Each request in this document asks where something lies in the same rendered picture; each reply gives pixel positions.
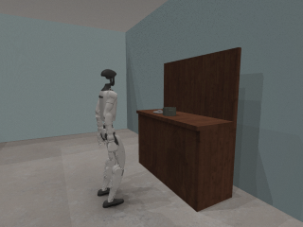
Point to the right robot hand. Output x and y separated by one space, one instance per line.
112 147

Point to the right robot forearm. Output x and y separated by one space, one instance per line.
108 127

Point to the left robot forearm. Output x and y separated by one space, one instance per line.
99 122

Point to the table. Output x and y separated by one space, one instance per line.
193 152

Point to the robot right upper arm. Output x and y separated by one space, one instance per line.
111 98

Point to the humanoid robot head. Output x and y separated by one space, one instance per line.
110 75

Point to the right robot shin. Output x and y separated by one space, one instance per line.
115 183

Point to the left robot hand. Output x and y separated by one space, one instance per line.
99 141

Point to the pot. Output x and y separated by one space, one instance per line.
169 111

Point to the robot left upper arm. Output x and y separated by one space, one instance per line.
97 108

